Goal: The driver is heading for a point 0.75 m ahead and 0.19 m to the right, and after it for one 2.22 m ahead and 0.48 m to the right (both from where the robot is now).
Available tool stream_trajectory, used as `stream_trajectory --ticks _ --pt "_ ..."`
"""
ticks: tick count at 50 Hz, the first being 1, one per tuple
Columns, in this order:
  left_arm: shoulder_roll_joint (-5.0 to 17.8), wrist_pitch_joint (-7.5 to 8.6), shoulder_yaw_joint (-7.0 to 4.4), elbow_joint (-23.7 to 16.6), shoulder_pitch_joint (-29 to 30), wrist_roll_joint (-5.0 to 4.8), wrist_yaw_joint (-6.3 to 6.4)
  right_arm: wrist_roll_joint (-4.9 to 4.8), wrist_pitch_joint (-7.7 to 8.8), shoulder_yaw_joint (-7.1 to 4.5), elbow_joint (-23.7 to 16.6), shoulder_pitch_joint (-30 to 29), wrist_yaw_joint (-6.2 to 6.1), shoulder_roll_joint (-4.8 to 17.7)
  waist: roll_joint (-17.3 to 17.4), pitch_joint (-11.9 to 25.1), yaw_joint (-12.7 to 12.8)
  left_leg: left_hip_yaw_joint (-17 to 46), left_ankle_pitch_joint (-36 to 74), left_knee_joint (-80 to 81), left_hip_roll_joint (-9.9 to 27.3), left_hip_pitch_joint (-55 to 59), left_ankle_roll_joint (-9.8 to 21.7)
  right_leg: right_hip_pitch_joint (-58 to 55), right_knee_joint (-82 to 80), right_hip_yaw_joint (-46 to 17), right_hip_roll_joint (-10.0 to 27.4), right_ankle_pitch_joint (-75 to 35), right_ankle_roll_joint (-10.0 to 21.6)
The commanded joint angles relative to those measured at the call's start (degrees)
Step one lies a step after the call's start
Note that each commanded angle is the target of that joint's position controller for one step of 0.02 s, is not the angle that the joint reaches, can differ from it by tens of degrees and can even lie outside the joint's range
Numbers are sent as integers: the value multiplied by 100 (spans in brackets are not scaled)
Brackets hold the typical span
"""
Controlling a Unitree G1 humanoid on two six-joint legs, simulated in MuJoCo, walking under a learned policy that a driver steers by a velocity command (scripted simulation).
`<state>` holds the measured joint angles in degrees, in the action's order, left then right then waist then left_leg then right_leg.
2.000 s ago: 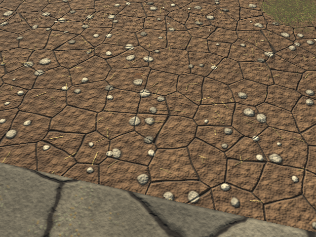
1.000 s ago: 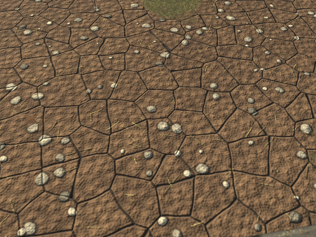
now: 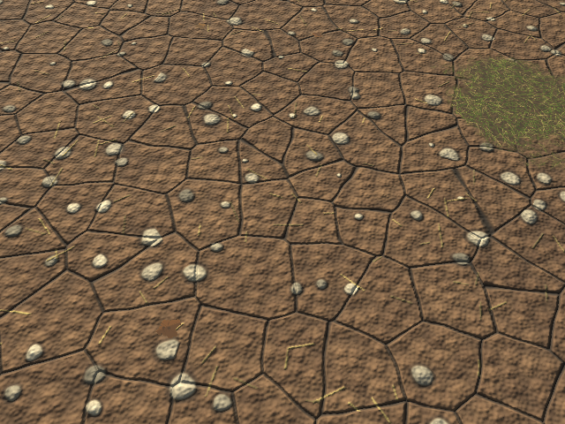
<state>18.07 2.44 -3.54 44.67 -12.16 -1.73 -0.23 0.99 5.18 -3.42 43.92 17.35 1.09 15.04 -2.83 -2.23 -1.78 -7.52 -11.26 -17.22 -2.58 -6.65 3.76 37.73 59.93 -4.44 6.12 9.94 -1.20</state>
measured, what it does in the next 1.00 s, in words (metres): walks ahead, turning right: right foot, then left foot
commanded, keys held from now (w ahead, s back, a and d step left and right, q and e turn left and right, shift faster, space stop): w+e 0.64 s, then w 0.26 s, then w+q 0.10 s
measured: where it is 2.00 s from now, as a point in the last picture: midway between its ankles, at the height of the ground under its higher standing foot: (367, 212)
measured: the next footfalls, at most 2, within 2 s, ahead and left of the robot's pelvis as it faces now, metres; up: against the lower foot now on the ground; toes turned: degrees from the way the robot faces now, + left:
right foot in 0.28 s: +0.31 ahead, -0.15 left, +0.00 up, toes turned -12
left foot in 0.76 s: +0.64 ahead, -0.04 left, +0.00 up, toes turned -28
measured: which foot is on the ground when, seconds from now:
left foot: down 0.00-0.30, up 0.32-0.74, down 0.76-1.00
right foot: up 0.00-0.26, down 0.28-0.78, up 0.80-1.00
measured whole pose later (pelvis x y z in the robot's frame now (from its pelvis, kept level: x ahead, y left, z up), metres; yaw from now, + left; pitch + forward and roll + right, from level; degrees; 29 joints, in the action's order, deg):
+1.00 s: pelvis +0.56 -0.11 +0.00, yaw -27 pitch +1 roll +1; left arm 16.7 3.3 -2.8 38.8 -11.7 0.0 0.0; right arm -0.3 5.2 -2.7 46.2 20.1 1.1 14.8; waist -2.5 -1.0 -3.1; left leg 0.2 -10.3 -19.5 -3.2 -10.6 3.0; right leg 33.5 55.7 -2.8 3.6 15.5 0.2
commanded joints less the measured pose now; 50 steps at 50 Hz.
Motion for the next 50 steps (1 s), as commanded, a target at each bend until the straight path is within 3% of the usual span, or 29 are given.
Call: stream_trajectory --ticks 1,5,9,12,13,14,15,16,17,18,19,20,21,24,29,31,34,36,37,38,39,40,41,42,43,45,46,50 --pt "189 30 -39 -295 -27 23 -39 6 140 -190 -317 -389 -83 753 572 -5 133 487 1637 1011 1523 27 707 115 -767 -183 112 -1025 -23" --pt "20 63 56 -582 745 53 -186 -55 68 -243 -122 -96 -141 946 450 -302 -198 43 1694 1070 1639 399 600 115 -1874 260 21 -1526 109" --pt "66 65 58 -936 1197 49 -341 -162 -124 -306 59 153 -173 1098 476 -403 -283 -174 2497 606 1888 1270 495 384 -2356 588 -116 -846 368" --pt "344 10 -96 -992 686 43 -380 -196 -264 -366 11 -11 -255 1340 807 163 158 -400 5221 -628 1868 1489 292 -646 -2332 1077 -664 17 713" --pt "569 -10 -228 -861 21 30 -349 -209 -310 -369 -14 -87 -281 1381 813 541 551 -485 5612 -1576 1759 1280 187 -1535 -2459 1154 -902 76 884" --pt "901 -38 -418 -644 -911 26 -261 -221 -302 -322 -54 -151 -308 1306 618 1011 1065 -578 4911 -2948 1518 454 -33 -3071 -2867 907 -990 -280 1128" --pt "1561 -76 -585 -564 -1336 23 -140 -20 -198 -124 -296 306 -266 660 -732 1566 809 -495 845 -5087 820 -1885 -398 -5233 -2886 -1495 410 -258 1895" --pt "1554 11 -517 -761 -1214 28 -172 -53 36 10 -448 270 -175 483 -885 2434 642 834 -2341 -6368 -142 -3295 -524 -6195 -3945 -4382 1333 647 2748" --pt "1109 76 -389 -761 -1143 69 -200 -285 201 -116 -589 -453 -82 970 -282 1971 946 1409 -1966 -6466 231 -3916 -387 -5940 -4291 -3837 1226 737 2381" --pt "921 121 -335 -753 -887 68 -194 -356 287 -91 -703 -705 -61 954 -63 1236 780 1332 -1465 -6040 475 -3994 -271 -5141 -4319 -3030 1011 448 2148" --pt "752 133 -280 -799 -495 50 -187 -233 308 -91 -645 -699 -99 905 333 757 478 1285 -1118 -5481 713 -3725 -287 -4265 -4339 -2390 744 -143 1946" --pt "564 138 -218 -886 -208 88 -161 -111 264 -141 -593 -619 -127 977 255 557 276 1282 -874 -5066 868 -3316 -344 -3632 -4434 -1949 546 -706 1858" --pt "521 137 -195 -972 -72 142 -136 -73 190 -160 -577 -512 -119 974 114 494 134 1282 -720 -4906 918 -2991 -414 -3219 -4559 -1777 415 -1003 1846" --pt "688 166 -240 -926 -111 121 -40 -3 32 -107 -595 -515 -140 752 88 389 54 1081 -334 -4196 857 -2775 -711 -2556 -4706 -1266 208 -1748 1868" --pt "830 76 -282 -762 -493 54 93 -50 56 28 -856 -1625 -92 480 -169 227 494 974 1404 -1980 445 -2336 -868 -2215 -4553 -887 -217 -971 1429" --pt "872 41 -297 -678 -698 33 105 -122 103 10 -936 -1901 -37 561 -222 222 613 1032 1602 -1571 321 -2165 -840 -2346 -4433 -1157 -96 -647 1375" --pt "749 9 -268 -592 -811 34 131 -149 183 -67 -925 -1838 45 775 -341 263 550 1202 1344 -1187 355 -2086 -640 -2929 -3983 -1610 199 -400 1273" --pt "705 -11 -262 -555 -750 68 128 -136 235 -126 -834 -1468 59 856 -490 270 334 1087 975 -1044 360 -1687 -405 -3098 -3657 -1744 299 -718 1162" --pt "581 -14 -219 -565 -723 90 114 -95 259 -197 -708 -1015 32 949 -465 463 98 956 900 -854 291 -1032 -238 -3074 -3194 -1630 78 -1228 1039" --pt "314 -1 -110 -619 -738 140 87 -6 288 -268 -631 -332 -2 1162 -174 1106 -218 1456 830 -982 850 153 88 -2724 -2005 -1316 -228 -1092 847" --pt "-37 54 5 -676 -1497 89 93 81 260 -400 -509 354 -15 1699 1200 1955 -92 3597 209 -830 2060 2154 965 -1059 -4 -636 -1022 522 404" --pt "154 104 16 -651 -1691 -32 97 -88 202 -408 -259 716 65 1548 2138 2015 -140 5512 -1541 8 2592 2580 1402 261 1102 -557 -1137 2359 260" --pt "658 109 -103 -656 -1109 -78 96 -176 185 -274 -334 432 59 1076 1293 1156 -286 5052 -2296 188 2411 1970 1155 719 1517 -733 -827 1974 280" --pt "723 104 -115 -782 -524 -14 96 -133 135 -201 -386 112 38 886 833 643 -279 4189 -1906 199 2163 1279 938 713 1473 -488 -601 1531 298" --pt "640 120 -102 -877 -205 84 84 -83 103 -143 -384 -110 33 769 627 265 -181 3585 -1249 322 1909 629 895 617 1157 -354 -434 1224 301" --pt "448 130 -96 -873 -244 121 37 -33 109 -68 -352 -299 12 609 842 147 74 2877 -316 547 1548 24 800 123 549 -229 -137 807 284" --pt "337 133 -71 -861 -288 130 27 -67 118 -61 -312 -254 14 605 913 188 112 2709 37 621 1444 -82 848 -6 328 -114 -110 754 250" --pt "49 212 57 -1057 288 214 20 -186 70 -148 -165 -46 -52 944 739 135 23 2204 1029 784 1327 -222 990 -103 -1172 133 -126 110 30"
